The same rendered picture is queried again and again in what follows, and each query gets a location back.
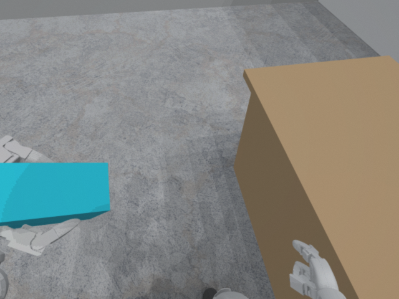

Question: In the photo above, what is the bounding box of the robot right hand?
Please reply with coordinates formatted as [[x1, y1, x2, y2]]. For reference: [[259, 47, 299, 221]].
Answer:
[[289, 240, 339, 299]]

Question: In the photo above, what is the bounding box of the table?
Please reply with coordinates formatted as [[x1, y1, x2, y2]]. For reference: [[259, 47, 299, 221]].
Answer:
[[233, 55, 399, 299]]

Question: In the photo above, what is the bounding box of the sponge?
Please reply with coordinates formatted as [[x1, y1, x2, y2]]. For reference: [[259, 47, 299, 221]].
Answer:
[[0, 163, 110, 229]]

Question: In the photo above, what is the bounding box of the robot left hand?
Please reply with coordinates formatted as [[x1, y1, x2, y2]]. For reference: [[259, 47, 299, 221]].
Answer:
[[0, 135, 81, 256]]

